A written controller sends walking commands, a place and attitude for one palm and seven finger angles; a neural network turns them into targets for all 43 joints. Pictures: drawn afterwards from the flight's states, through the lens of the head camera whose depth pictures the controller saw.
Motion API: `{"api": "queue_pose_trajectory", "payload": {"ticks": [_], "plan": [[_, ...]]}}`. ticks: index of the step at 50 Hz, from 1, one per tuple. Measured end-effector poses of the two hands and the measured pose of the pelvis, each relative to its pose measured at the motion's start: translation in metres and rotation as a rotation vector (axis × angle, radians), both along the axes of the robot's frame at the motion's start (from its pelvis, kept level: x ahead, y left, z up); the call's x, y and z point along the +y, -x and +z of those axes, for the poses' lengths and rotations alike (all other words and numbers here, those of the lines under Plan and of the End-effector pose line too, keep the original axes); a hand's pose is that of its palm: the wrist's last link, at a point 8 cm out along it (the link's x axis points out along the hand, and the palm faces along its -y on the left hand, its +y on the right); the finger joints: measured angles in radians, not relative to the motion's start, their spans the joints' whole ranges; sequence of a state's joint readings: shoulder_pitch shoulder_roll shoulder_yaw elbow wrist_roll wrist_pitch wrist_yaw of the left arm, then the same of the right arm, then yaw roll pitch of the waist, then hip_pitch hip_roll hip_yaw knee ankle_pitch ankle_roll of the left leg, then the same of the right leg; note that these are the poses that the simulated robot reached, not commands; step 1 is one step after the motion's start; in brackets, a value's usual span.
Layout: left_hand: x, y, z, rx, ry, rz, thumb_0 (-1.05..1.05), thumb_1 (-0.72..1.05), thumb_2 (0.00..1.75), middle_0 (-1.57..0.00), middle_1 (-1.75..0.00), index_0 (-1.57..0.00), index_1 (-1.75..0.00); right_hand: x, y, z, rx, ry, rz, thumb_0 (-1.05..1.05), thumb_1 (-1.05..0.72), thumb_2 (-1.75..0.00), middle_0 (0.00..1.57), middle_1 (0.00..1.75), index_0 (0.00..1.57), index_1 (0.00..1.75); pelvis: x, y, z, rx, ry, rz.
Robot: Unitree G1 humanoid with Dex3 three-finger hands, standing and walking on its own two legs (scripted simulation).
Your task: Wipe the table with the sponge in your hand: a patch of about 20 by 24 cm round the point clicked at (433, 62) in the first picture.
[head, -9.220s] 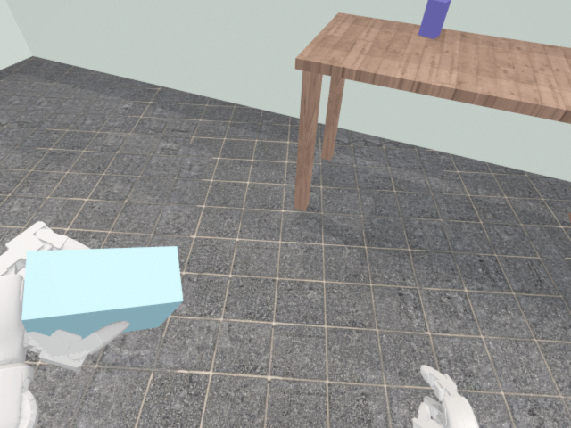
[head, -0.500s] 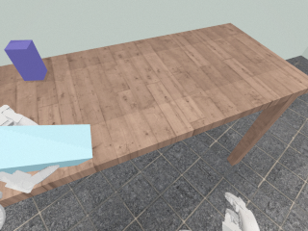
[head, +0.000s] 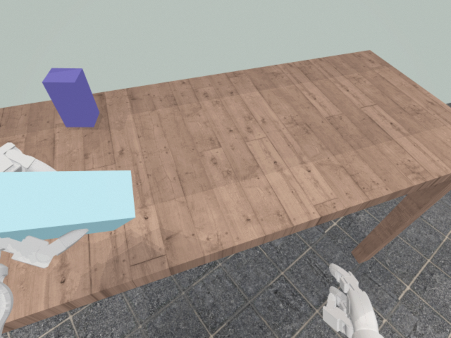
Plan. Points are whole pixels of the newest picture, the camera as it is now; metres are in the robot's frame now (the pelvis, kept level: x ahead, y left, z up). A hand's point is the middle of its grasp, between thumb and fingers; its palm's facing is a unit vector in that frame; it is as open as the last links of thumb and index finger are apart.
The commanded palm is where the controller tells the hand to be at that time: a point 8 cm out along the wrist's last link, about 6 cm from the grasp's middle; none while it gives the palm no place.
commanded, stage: come to a stop and stand still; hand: left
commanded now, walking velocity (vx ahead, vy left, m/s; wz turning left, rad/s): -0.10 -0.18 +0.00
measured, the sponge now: (88, 206) +0.25 +0.21 +0.16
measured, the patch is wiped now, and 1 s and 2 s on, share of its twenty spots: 0.00 0.00 0.00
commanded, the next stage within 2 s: look again from close up in 0.92 s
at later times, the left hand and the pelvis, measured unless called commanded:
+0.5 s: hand (12, 191) +0.24 +0.28 +0.20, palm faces +0.44 -0.81 -0.40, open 9.9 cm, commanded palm +0.16 +0.29 +0.19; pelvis -0.01 +0.01 +0.01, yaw -2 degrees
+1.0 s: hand (2, 225) +0.21 +0.29 +0.17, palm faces +0.39 -0.84 -0.37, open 9.9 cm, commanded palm +0.14 +0.32 +0.19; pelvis -0.02 +0.04 +0.01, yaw +0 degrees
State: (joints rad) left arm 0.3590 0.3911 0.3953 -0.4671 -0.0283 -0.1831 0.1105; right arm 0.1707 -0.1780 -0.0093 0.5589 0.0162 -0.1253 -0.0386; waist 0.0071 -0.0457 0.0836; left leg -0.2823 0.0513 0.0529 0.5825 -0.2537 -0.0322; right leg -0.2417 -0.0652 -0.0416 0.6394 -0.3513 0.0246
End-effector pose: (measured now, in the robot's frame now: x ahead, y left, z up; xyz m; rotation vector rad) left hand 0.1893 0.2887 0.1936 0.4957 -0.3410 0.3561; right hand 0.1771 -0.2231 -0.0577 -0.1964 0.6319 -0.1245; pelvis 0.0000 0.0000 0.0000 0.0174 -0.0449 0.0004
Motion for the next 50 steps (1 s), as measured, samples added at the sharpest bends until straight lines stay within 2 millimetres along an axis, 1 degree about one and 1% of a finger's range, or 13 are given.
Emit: {"api": "queue_pose_trajectory", "payload": {"ticks": [4, 7, 11, 17, 20, 23, 25, 28, 30, 33, 37, 42, 50], "plan": [[-0.001, 0.0, 0.003, 0.015, 0.024, -0.012, -0.01, -0.49, 1.02, -0.76, -1.35, -0.77, -1.35, 0.025, -0.007, 0.006, 0.003, -0.045, 0.054, 0.01, -0.9, -0.9, 0.2, 0.3, 0.21, 0.3, 0.001, -0.005, 0.007, 0.016, 0.031, 0.0], [-0.003, 0.002, 0.003, 0.028, 0.039, -0.022, -0.01, -0.49, 1.02, -0.76, -1.35, -0.77, -1.35, 0.033, -0.01, 0.008, 0.014, -0.05, 0.073, 0.01, -0.9, -0.9, 0.2, 0.3, 0.21, 0.3, 0.002, -0.008, 0.01, 0.027, 0.035, -0.006], [0.0, 0.002, 0.0, 0.057, 0.053, -0.008, -0.01, -0.49, 1.02, -0.76, -1.35, -0.77, -1.35, 0.031, -0.011, 0.007, 0.032, -0.035, 0.075, 0.01, -0.9, -0.9, 0.2, 0.3, 0.21, 0.31, 0.003, -0.008, 0.012, 0.031, 0.036, -0.008], [0.002, 0.003, -0.003, 0.091, 0.069, 0.011, -0.01, -0.49, 1.02, -0.76, -1.35, -0.77, -1.35, 0.013, -0.006, 0.008, 0.044, -0.003, 0.037, 0.01, -0.9, -0.9, 0.2, 0.3, 0.21, 0.3, 0.004, -0.005, 0.013, 0.03, 0.037, -0.006], [0.022, -0.006, 0.017, 0.02, -0.075, 0.016, -0.01, -0.49, 1.02, -0.76, -1.35, -0.77, -1.35, 0.005, 0.002, 0.006, 0.064, 0.048, 0.059, 0.01, -0.9, -0.9, 0.2, 0.3, 0.21, 0.3, 0.002, 0.002, 0.013, 0.036, 0.037, -0.005], [0.036, -0.009, 0.021, -0.028, -0.038, 0.057, -0.01, -0.49, 1.02, -0.76, -1.35, -0.77, -1.35, -0.002, 0.012, 0.007, 0.056, 0.046, 0.035, 0.01, -0.9, -0.9, 0.2, 0.3, 0.21, 0.3, 0.008, 0.009, 0.012, 0.027, 0.031, -0.021], [0.029, -0.006, 0.016, -0.017, -0.01, 0.026, -0.01, -0.49, 1.02, -0.76, -1.35, -0.77, -1.35, -0.005, 0.02, 0.01, 0.033, 0.04, 0.007, 0.01, -0.9, -0.9, 0.2, 0.3, 0.21, 0.3, 0.013, 0.011, 0.011, 0.021, 0.029, -0.031], [0.011, 0.004, 0.0, 0.047, 0.026, -0.066, -0.01, -0.49, 1.02, -0.76, -1.35, -0.77, -1.35, -0.005, 0.033, 0.012, 0.014, 0.042, -0.034, 0.01, -0.9, -0.9, 0.2, 0.3, 0.21, 0.3, 0.021, 0.015, 0.011, 0.014, 0.03, -0.035], [0.006, 0.011, -0.01, 0.091, 0.034, -0.11, -0.01, -0.49, 1.02, -0.76, -1.35, -0.77, -1.35, -0.001, 0.041, 0.012, 0.022, 0.049, -0.053, 0.01, -0.9, -0.9, 0.2, 0.3, 0.21, 0.3, 0.025, 0.017, 0.011, 0.012, 0.03, -0.036], [0.014, 0.019, -0.017, 0.119, 0.027, -0.112, -0.01, -0.49, 1.02, -0.76, -1.35, -0.77, -1.35, 0.007, 0.052, 0.01, 0.052, 0.057, -0.059, 0.01, -0.9, -0.9, 0.2, 0.3, 0.2, 0.3, 0.029, 0.021, 0.011, 0.01, 0.032, -0.029], [0.034, 0.026, -0.012, 0.078, 0.001, -0.04, -0.01, -0.49, 1.02, -0.76, -1.35, -0.77, -1.35, 0.022, 0.059, 0.003, 0.088, 0.049, -0.02, 0.01, -0.9, -0.9, 0.2, 0.3, 0.2, 0.3, 0.032, 0.025, 0.011, 0.009, 0.035, -0.008], [0.044, 0.034, -0.001, 0.009, 0.008, 0.016, -0.01, -0.49, 1.02, -0.76, -1.35, -0.77, -1.35, 0.041, 0.054, -0.003, 0.098, 0.021, 0.045, 0.01, -0.9, -0.9, 0.2, 0.3, 0.21, 0.3, 0.036, 0.024, 0.011, 0.011, 0.043, 0.002], [0.04, 0.023, -0.01, 0.041, 0.049, -0.006, -0.01, -0.49, 1.02, -0.76, -1.35, -0.77, -1.35, 0.056, 0.026, 0.004, 0.043, 0.0, 0.08, 0.01, -0.9, -0.9, 0.2, 0.3, 0.21, 0.3, 0.04, 0.017, 0.012, 0.017, 0.043, 0.001]]}}
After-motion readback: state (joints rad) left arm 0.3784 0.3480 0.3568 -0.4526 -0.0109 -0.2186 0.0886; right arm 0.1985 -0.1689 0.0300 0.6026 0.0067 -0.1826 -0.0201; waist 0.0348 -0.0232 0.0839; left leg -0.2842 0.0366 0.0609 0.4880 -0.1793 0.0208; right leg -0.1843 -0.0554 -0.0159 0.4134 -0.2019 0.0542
